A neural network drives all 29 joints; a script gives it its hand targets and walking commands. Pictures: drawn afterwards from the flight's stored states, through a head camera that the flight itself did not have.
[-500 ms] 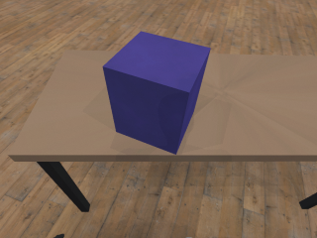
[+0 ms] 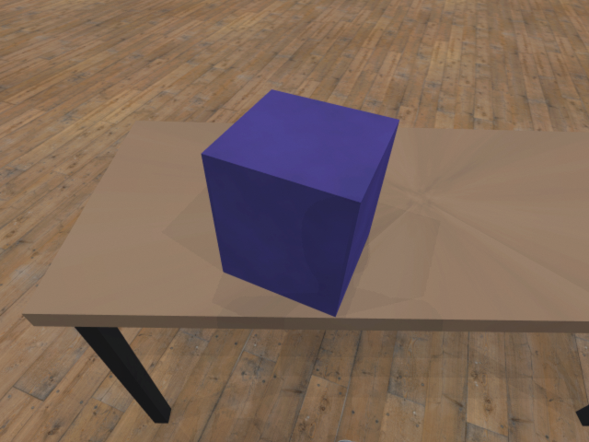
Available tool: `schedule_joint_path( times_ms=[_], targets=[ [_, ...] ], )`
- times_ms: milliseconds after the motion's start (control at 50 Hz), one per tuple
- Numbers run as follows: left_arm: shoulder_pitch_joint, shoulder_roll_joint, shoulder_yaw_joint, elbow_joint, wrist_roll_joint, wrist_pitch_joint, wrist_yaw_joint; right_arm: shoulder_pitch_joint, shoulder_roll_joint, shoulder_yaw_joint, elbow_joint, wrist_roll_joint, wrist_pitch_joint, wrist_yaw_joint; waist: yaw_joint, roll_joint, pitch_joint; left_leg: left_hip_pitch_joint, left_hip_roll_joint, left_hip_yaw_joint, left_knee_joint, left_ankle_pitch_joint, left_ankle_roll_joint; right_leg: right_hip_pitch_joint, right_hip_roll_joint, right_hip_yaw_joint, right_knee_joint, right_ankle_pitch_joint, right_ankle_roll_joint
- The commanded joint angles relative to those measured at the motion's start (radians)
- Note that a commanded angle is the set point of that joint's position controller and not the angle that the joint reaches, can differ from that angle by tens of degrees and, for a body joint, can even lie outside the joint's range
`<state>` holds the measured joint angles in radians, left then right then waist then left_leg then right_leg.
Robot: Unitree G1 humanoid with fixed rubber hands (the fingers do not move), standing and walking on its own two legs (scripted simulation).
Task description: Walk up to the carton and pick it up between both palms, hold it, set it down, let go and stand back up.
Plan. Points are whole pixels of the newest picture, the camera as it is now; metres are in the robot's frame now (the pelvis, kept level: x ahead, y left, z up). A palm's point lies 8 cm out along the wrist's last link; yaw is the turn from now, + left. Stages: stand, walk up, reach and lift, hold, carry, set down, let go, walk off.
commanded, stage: walk up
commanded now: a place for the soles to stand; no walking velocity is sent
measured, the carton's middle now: (303, 202) +0.48 -0.01 +0.08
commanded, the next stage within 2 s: stand in 1.04 s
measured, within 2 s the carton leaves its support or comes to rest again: neither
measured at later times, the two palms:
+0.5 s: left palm out of the picture +0.12 +0.27 -0.13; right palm out of the picture +0.12 -0.30 -0.12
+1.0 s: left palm out of the picture +0.12 +0.28 -0.10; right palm out of the picture +0.13 -0.27 -0.10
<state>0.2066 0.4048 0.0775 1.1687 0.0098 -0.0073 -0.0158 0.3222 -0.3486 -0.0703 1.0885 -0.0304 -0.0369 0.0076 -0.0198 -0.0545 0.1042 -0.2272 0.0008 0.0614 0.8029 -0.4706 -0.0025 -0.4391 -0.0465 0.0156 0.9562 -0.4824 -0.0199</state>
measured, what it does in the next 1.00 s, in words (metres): steps on the spot: right foot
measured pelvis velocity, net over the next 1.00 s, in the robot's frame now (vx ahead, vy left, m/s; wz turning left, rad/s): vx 0.04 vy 0.00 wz -0.04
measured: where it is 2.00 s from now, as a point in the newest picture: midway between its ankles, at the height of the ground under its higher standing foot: outside the picture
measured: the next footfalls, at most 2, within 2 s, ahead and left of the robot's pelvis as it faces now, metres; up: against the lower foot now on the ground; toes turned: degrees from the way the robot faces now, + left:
right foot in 0.02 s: +0.12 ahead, -0.12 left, +0.00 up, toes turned +6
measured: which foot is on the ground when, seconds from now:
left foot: down 0.00-1.00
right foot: up 0.00-0.00, down 0.02-1.00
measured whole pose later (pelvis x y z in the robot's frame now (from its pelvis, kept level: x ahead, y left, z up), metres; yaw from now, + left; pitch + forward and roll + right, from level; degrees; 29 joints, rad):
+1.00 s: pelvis +0.04 +0.00 +0.03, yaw -2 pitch -4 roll +0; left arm 0.03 0.30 0.01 1.21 0.00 -0.03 -0.01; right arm 0.01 -0.30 -0.01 1.14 0.00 -0.01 0.01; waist 0.02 0.00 0.13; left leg -0.18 0.03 0.06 0.58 -0.33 0.00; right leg -0.26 0.00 0.02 0.58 -0.24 0.01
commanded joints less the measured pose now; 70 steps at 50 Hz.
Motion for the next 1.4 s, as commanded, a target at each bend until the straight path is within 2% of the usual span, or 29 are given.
schedule_joint_path(
  times_ms=[0,20,40,60,80,120,160,200,220,260,280,300,320,340,360,380,400,440,500,540,680,820,1220,1240,1260,1280,1320,1340,1380],
  targets=[
    [0.013,0.159,0.020,-0.074,-0.002,-0.055,0.017,-0.179,-0.286,-0.039,-0.147,0.017,-0.026,-0.023,0.072,0.185,0.003,-0.254,0.241,-0.195,-0.237,0.411,0.163,0.276,-0.004,-0.042,-0.345,0.222,-0.019],
    [0.033,0.166,0.026,-0.069,0.001,-0.064,0.026,-0.189,-0.235,-0.019,-0.147,0.025,-0.020,-0.024,0.099,0.125,0.007,-0.304,0.183,-0.144,-0.102,0.500,0.107,0.362,0.006,0.007,-0.433,0.325,-0.021],
    [0.055,0.244,0.043,-0.071,0.010,-0.073,0.037,-0.140,-0.182,-0.007,-0.151,0.040,-0.016,-0.022,0.095,-0.102,-0.025,-0.339,0.073,-0.037,0.171,0.404,0.039,0.367,-0.159,0.325,-0.556,0.389,-0.045],
    [0.037,0.296,0.039,-0.082,-0.010,-0.076,0.039,-0.138,-0.192,-0.012,-0.159,0.048,0.000,-0.031,0.071,-0.178,-0.049,-0.331,-0.017,-0.056,0.232,-0.042,0.033,0.259,-0.319,0.623,-0.643,0.303,-0.158],
    [-0.017,0.334,0.048,-0.099,-0.010,-0.067,0.037,-0.146,-0.256,-0.027,-0.140,0.032,0.011,-0.040,0.061,-0.131,0.011,-0.291,0.014,-0.133,0.283,-0.168,0.031,0.165,-0.354,0.708,-0.643,0.188,-0.247],
    [-0.068,0.318,0.050,-0.123,-0.003,-0.064,0.044,-0.129,-0.279,-0.035,-0.115,0.029,0.006,-0.039,0.041,-0.056,0.004,-0.287,0.042,-0.144,0.255,-0.162,0.044,0.159,-0.304,0.551,-0.619,0.072,-0.212],
    [-0.096,0.290,0.049,-0.141,0.002,-0.058,0.047,-0.046,-0.251,-0.031,-0.082,0.033,0.010,-0.031,0.014,-0.109,-0.043,-0.270,0.052,-0.130,0.171,-0.145,0.054,0.151,-0.253,0.438,-0.582,-0.051,-0.168],
    [-0.109,0.274,0.045,-0.144,0.009,-0.054,0.040,-0.029,-0.265,-0.040,-0.060,0.026,0.010,-0.030,0.010,-0.147,-0.103,-0.186,0.061,-0.112,0.116,-0.100,0.053,0.123,-0.250,0.407,-0.561,-0.050,-0.164],
    [-0.137,0.261,0.036,-0.159,0.010,-0.052,0.041,-0.019,-0.261,-0.042,-0.057,0.023,0.008,-0.030,-0.003,-0.110,-0.106,-0.110,0.054,-0.081,0.053,-0.010,0.053,0.060,-0.243,0.371,-0.515,0.054,-0.159],
    [-0.183,0.210,0.013,-0.171,0.004,-0.045,0.040,-0.008,-0.243,-0.041,-0.044,0.018,-0.003,-0.033,-0.038,-0.093,-0.137,0.067,0.065,-0.100,-0.140,0.179,0.065,-0.058,-0.174,0.236,-0.409,0.177,-0.097],
    [-0.188,0.158,0.004,-0.173,-0.006,-0.041,0.039,-0.024,-0.279,-0.048,-0.051,0.009,-0.010,-0.034,-0.038,0.005,-0.153,0.079,0.148,-0.273,-0.283,0.157,0.092,-0.077,-0.099,0.148,-0.292,0.218,-0.041],
    [-0.206,0.145,0.002,-0.166,-0.010,-0.037,0.040,-0.103,-0.337,-0.052,-0.067,0.006,-0.019,-0.036,-0.023,0.118,-0.152,-0.034,0.262,-0.514,-0.361,0.097,0.163,-0.030,0.016,0.028,-0.143,0.169,0.009],
    [-0.190,0.181,0.021,-0.134,-0.009,-0.033,0.043,-0.195,-0.345,-0.050,-0.082,0.009,-0.018,-0.036,0.006,0.146,-0.127,-0.150,0.314,-0.548,-0.354,0.126,0.228,0.084,0.038,0.006,-0.114,0.013,0.005],
    [-0.117,0.183,0.021,-0.108,-0.014,-0.040,0.044,-0.277,-0.311,-0.041,-0.106,0.015,-0.014,-0.033,0.060,0.114,-0.111,-0.213,0.298,-0.465,-0.288,0.214,0.222,0.194,0.025,0.032,-0.194,0.060,-0.001],
    [-0.089,0.167,0.012,-0.091,-0.013,-0.054,0.046,-0.303,-0.262,-0.028,-0.114,0.021,-0.011,-0.029,0.075,0.058,-0.140,-0.186,0.227,-0.305,-0.189,0.393,0.152,0.230,-0.014,0.066,-0.321,0.231,-0.010],
    [-0.118,0.196,0.009,-0.098,-0.006,-0.065,0.046,-0.293,-0.228,-0.018,-0.107,0.031,-0.008,-0.028,0.060,0.024,-0.157,-0.156,0.136,-0.174,-0.096,0.466,0.077,0.223,-0.085,0.179,-0.401,0.367,-0.037],
    [-0.120,0.223,0.016,-0.097,-0.009,-0.068,0.044,-0.265,-0.225,-0.021,-0.100,0.035,-0.004,-0.031,0.036,-0.015,-0.190,-0.100,0.084,-0.121,-0.016,0.416,0.040,0.198,-0.154,0.289,-0.426,0.444,-0.103],
    [-0.170,0.235,0.012,-0.106,-0.011,-0.066,0.045,-0.233,-0.230,-0.022,-0.081,0.032,-0.001,-0.031,0.007,0.046,-0.191,-0.044,0.078,-0.114,-0.035,0.310,0.022,0.154,-0.206,0.329,-0.409,0.481,-0.150],
    [-0.198,0.181,-0.005,-0.104,-0.019,-0.059,0.049,-0.256,-0.246,-0.023,-0.067,0.025,-0.011,-0.026,0.012,0.112,-0.236,0.045,0.147,-0.180,-0.179,0.514,0.078,0.152,-0.084,0.140,-0.333,0.542,-0.047],
    [-0.187,0.161,-0.012,-0.086,-0.018,-0.054,0.047,-0.295,-0.242,-0.019,-0.078,0.031,-0.009,-0.025,0.023,0.090,-0.264,0.027,0.193,-0.205,-0.187,0.555,0.111,0.211,-0.042,0.085,-0.313,0.500,-0.020],
    [-0.202,0.162,-0.019,-0.052,-0.012,-0.042,0.039,-0.349,-0.236,-0.010,-0.054,0.032,-0.002,-0.025,0.030,0.117,-0.222,0.001,0.190,-0.181,-0.281,0.391,0.085,0.236,-0.042,0.084,-0.363,0.429,-0.026],
    [-0.232,0.160,-0.026,-0.044,-0.011,-0.048,0.031,-0.359,-0.216,-0.002,-0.038,0.028,0.000,-0.018,0.020,0.082,-0.158,0.039,0.156,-0.145,-0.342,0.295,0.055,0.195,-0.072,0.130,-0.461,0.391,-0.035],
    [-0.233,0.143,-0.036,-0.026,-0.013,-0.051,0.024,-0.333,-0.204,0.008,-0.012,0.030,0.000,-0.007,0.021,0.036,-0.171,0.149,0.142,-0.110,-0.491,0.296,0.028,0.267,-0.068,0.126,-0.604,0.427,-0.009],
    [-0.584,0.089,-0.036,-0.377,-0.064,0.124,0.065,-0.676,-0.022,-0.091,-0.072,-0.097,-0.124,0.013,-0.039,0.017,-0.123,-0.179,0.046,0.026,-0.285,0.007,-0.069,0.076,0.039,-0.068,-0.432,-0.041,-0.043],
    [-0.550,0.063,-0.056,-0.563,-0.104,0.251,0.082,-0.610,-0.078,-0.106,-0.100,-0.094,-0.104,0.052,-0.031,0.079,-0.079,-0.291,0.087,0.023,-0.299,-0.154,-0.019,0.136,0.063,-0.071,-0.325,-0.095,-0.048],
    [-0.532,0.047,-0.045,-0.560,-0.095,0.307,0.087,-0.603,-0.106,-0.105,-0.131,-0.094,-0.080,0.062,-0.032,0.110,-0.025,-0.421,0.119,0.050,-0.312,-0.264,0.014,0.216,0.069,-0.085,-0.265,-0.111,-0.044],
    [-0.447,0.048,-0.039,-0.581,-0.080,0.436,0.059,-0.545,-0.096,-0.117,-0.170,-0.065,-0.051,0.081,-0.038,-0.010,-0.086,-0.249,0.078,0.075,-0.201,-0.009,-0.012,0.078,0.038,-0.084,-0.281,0.093,-0.047],
    [-0.416,0.085,-0.012,-0.638,-0.059,0.482,0.044,-0.517,-0.099,-0.109,-0.186,-0.047,-0.042,0.074,-0.048,-0.048,-0.177,-0.124,0.058,0.069,-0.151,0.141,-0.008,0.057,0.036,-0.086,-0.288,0.231,-0.016],
    [-0.308,0.124,0.055,-0.781,0.021,0.538,0.025,-0.405,-0.124,-0.092,-0.238,-0.012,-0.015,0.055,-0.034,0.017,-0.346,-0.035,0.054,0.067,-0.090,0.264,-0.012,0.145,0.033,-0.100,-0.275,0.358,-0.001]
  ],
)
